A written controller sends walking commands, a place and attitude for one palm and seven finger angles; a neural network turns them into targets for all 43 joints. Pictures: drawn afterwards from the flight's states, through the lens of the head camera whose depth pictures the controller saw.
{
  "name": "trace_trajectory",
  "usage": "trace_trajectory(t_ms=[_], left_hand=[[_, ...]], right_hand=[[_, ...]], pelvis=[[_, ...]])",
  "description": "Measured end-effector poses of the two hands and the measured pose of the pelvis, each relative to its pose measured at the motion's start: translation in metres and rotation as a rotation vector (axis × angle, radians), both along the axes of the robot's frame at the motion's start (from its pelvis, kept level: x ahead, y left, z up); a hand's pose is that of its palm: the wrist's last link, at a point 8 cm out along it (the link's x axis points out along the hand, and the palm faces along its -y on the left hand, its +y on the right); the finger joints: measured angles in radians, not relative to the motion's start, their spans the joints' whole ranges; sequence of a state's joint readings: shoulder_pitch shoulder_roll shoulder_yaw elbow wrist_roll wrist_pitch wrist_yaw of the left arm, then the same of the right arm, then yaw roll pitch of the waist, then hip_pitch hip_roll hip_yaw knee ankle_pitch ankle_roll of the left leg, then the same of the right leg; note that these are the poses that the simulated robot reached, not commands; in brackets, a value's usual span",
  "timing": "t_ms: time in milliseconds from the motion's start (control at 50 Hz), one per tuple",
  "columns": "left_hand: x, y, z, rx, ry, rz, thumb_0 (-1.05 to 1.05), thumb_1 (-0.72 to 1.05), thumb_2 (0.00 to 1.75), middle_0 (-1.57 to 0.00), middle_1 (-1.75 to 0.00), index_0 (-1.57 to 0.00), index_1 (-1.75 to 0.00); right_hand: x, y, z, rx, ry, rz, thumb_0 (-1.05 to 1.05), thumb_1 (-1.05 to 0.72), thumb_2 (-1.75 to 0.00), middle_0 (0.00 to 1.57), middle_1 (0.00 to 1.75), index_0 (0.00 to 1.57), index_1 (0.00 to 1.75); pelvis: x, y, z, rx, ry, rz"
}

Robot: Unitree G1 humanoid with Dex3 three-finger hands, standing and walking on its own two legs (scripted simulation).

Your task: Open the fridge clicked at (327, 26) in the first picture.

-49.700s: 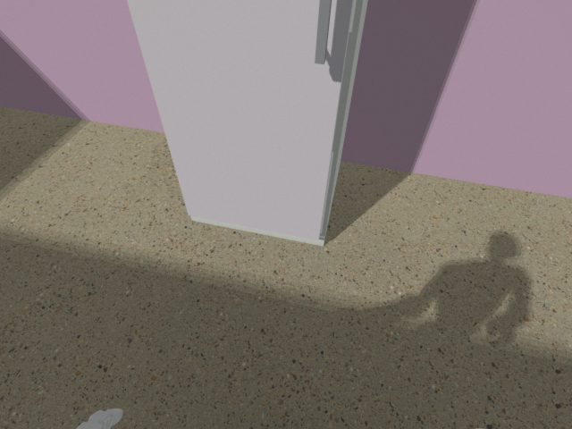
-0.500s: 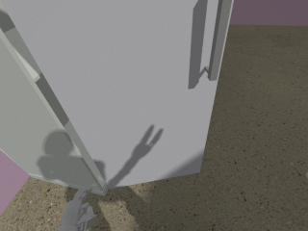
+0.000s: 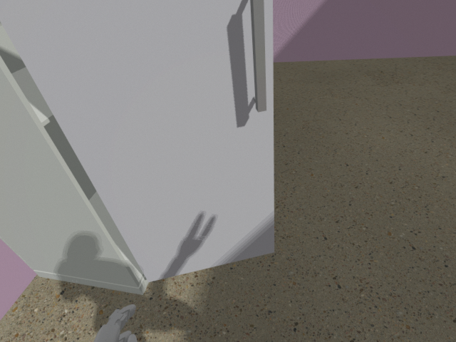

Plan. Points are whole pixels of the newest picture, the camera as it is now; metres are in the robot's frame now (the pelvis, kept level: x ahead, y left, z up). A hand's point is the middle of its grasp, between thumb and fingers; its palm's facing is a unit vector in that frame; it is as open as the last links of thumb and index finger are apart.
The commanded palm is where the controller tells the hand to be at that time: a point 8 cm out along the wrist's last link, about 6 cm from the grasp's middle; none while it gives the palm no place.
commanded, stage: stop stepping back and stand still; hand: right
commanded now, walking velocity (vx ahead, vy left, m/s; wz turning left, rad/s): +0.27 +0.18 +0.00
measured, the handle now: (256, 54) +0.70 -0.08 +0.26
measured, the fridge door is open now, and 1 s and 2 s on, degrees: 67 67 67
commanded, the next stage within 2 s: let the arm hang, fingers relaxed in 0.68 s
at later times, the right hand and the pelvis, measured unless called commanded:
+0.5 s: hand out of the picture +0.11 -0.40 +0.18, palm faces +0.60 +0.76 -0.26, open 7.4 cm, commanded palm +0.04 -0.40 +0.20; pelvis -0.09 -0.10 +0.00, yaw -3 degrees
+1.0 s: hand out of the picture +0.07 -0.30 -0.12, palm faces +0.14 +0.96 -0.25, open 7.4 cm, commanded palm none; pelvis -0.06 -0.09 +0.00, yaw -7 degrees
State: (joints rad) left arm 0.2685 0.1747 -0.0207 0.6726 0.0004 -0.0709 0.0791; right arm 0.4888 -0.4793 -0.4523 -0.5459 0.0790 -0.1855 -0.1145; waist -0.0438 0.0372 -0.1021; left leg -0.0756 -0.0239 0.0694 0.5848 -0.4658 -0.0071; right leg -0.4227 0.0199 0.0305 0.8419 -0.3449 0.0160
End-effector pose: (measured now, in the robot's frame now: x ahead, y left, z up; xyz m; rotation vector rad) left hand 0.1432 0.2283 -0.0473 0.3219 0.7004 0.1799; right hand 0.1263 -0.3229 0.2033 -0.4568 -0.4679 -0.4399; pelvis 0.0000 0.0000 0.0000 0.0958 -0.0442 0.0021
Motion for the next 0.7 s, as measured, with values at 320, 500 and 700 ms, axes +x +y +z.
trace_trajectory(t_ms=[320, 500, 700], left_hand=[[-0.089, -0.049, 0.009, -0.030, 0.070, -0.016, 0.01, 0.90, 0.90, -0.21, -0.30, -0.21, -0.30], [-0.073, -0.085, -0.009, 0.008, -0.001, -0.012, 0.02, 0.91, 0.90, -0.20, -0.30, -0.20, -0.30], [-0.073, -0.141, 0.005, -0.136, 0.054, -0.129, 0.02, 0.90, 0.90, -0.21, -0.30, -0.21, -0.30]], right_hand=[[-0.070, -0.024, 0.029, -0.189, 0.142, 0.087, 0.02, -0.89, -0.90, 0.21, 0.30, 0.21, 0.30], [-0.065, -0.111, -0.022, 0.097, 0.040, -0.141, 0.01, -0.89, -0.90, 0.20, 0.30, 0.20, 0.30], [-0.072, -0.070, 0.040, -0.170, 0.074, 0.046, 0.02, -0.89, -0.90, 0.21, 0.30, 0.21, 0.30]], pelvis=[[-0.072, -0.053, 0.019, -0.068, 0.049, -0.024], [-0.088, -0.098, -0.004, -0.075, -0.011, -0.054], [-0.077, -0.096, 0.027, -0.010, 0.029, -0.074]])
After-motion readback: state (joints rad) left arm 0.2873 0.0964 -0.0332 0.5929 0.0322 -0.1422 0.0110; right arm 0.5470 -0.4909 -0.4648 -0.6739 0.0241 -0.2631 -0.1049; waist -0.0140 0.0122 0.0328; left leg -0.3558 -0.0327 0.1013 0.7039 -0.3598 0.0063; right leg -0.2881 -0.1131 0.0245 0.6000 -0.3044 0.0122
